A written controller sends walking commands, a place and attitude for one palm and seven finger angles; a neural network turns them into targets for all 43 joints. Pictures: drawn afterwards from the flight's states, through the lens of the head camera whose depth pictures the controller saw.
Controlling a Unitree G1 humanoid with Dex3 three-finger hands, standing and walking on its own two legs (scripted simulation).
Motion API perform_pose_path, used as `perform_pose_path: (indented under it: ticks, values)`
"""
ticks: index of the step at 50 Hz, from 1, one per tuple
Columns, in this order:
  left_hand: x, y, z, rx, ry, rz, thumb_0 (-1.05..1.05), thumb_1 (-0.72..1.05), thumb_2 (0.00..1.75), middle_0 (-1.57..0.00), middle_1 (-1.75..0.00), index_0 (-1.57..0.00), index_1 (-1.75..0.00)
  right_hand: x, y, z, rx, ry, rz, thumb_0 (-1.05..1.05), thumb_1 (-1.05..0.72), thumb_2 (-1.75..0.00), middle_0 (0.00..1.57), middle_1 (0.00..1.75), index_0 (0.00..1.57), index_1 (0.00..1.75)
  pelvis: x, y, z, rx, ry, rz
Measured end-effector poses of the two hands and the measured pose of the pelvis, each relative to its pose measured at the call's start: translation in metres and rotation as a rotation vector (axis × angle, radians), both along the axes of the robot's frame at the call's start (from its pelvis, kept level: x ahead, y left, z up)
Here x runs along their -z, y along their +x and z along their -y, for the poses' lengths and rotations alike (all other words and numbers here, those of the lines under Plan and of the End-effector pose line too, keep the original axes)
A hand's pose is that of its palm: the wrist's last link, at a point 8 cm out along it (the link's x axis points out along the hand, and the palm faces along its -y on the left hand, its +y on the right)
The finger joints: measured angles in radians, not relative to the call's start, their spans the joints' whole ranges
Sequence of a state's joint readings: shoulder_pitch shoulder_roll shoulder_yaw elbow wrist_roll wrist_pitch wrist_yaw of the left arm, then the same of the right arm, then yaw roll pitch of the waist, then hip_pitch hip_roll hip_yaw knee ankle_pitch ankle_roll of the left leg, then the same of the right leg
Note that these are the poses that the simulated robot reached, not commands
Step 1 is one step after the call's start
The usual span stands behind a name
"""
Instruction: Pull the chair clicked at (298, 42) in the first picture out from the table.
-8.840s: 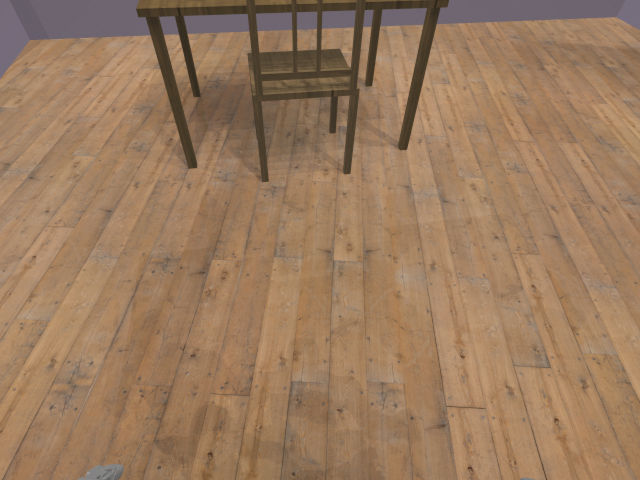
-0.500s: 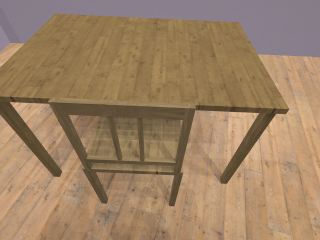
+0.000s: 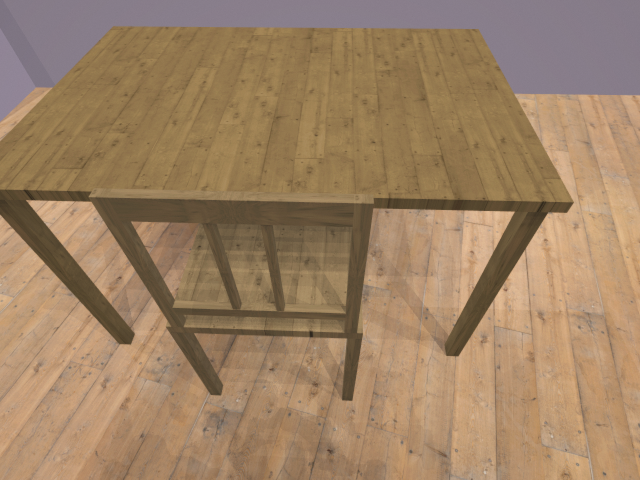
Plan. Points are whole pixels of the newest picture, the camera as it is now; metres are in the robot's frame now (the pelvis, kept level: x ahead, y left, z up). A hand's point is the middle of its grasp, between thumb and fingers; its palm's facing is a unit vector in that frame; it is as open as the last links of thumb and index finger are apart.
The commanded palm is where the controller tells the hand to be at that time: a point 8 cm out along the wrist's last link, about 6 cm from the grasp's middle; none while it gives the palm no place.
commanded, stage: come to a stop and stand still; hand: left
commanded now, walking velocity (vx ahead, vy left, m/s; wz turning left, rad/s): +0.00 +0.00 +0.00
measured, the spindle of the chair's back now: (224, 268) +0.47 +0.20 -0.10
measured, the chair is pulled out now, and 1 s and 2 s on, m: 0.00 0.00 0.00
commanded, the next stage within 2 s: look again from close up in 1.00 s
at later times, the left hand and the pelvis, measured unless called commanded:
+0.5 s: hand out of the picture +0.00 +0.19 -0.17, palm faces -0.01 -0.98 -0.20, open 7.3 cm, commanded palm none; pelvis -0.02 +0.01 +0.00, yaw +0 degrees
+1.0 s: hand out of the picture -0.03 +0.19 -0.17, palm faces -0.02 -0.98 -0.18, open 7.4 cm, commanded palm none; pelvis -0.02 +0.03 +0.00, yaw -1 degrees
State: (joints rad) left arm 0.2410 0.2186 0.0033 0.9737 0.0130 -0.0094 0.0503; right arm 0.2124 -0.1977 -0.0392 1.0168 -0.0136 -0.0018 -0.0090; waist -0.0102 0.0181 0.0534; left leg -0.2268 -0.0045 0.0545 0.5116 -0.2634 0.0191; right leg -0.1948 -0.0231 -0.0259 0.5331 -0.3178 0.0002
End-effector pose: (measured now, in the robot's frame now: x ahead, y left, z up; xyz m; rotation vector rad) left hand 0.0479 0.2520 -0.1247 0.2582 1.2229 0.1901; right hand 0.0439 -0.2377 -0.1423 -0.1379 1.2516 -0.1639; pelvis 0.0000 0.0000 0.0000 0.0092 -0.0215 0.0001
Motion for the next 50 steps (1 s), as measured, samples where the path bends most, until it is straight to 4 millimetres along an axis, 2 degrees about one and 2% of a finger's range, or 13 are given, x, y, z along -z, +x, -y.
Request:
perform_pose_path:
  ticks: [5,9,16,26,34,40,50]
  values:
    - [-0.002,0.001,0.005,0.018,-0.002,0.044,0.01,0.91,0.9,-0.2,-0.3,-0.2,-0.3,-0.006,0.013,0.012,-0.022,-0.017,0.064,0.0,-0.91,-0.9,0.2,0.3,0.19,0.3,0.001,-0.01,0.005,-0.009,-0.011,0.006]
    - [0.003,-0.002,0.013,0.022,-0.033,0.047,0.01,0.91,0.9,-0.2,-0.3,-0.2,-0.3,-0.01,0.012,0.012,-0.033,-0.026,0.076,0.0,-0.91,-0.9,0.2,0.3,0.19,0.3,0.001,-0.015,0.004,-0.013,-0.015,0.009]
    - [0.012,-0.018,0.023,0.014,-0.088,0.012,0.01,0.91,0.89,-0.2,-0.3,-0.2,-0.3,-0.009,-0.009,-0.004,-0.04,-0.013,0.019,0.0,-0.91,-0.9,0.19,0.3,0.19,0.3,0.0,-0.02,-0.001,-0.009,-0.015,0.012]
    - [0.019,-0.058,0.012,-0.012,-0.098,-0.105,0.01,0.92,0.89,-0.2,-0.3,-0.2,-0.3,-0.006,-0.047,-0.021,-0.005,-0.001,-0.086,0.0,-0.92,-0.9,0.2,0.3,0.2,0.3,-0.002,-0.025,-0.012,0.0,-0.016,0.008]
    - [0.018,-0.081,0.006,-0.026,-0.099,-0.176,0.01,0.91,0.9,-0.2,-0.3,-0.2,-0.3,-0.004,-0.064,-0.035,0.015,0.016,-0.137,0.0,-0.91,-0.9,0.2,0.3,0.2,0.3,-0.004,-0.025,-0.02,0.005,-0.013,0.003]
    - [0.018,-0.085,0.006,-0.03,-0.105,-0.191,0.01,0.91,0.9,-0.2,-0.3,-0.2,-0.3,-0.002,-0.068,-0.042,0.025,0.023,-0.148,0.0,-0.92,-0.9,0.2,0.3,0.2,0.3,-0.004,-0.024,-0.025,0.01,-0.011,0.005]
    - [0.017,-0.077,0.009,-0.022,-0.115,-0.182,0.01,0.91,0.9,-0.2,-0.3,-0.2,-0.3,-0.001,-0.068,-0.046,0.036,0.03,-0.15,0.01,-0.92,-0.9,0.2,0.3,0.2,0.3,-0.005,-0.022,-0.028,0.018,-0.006,0.002]
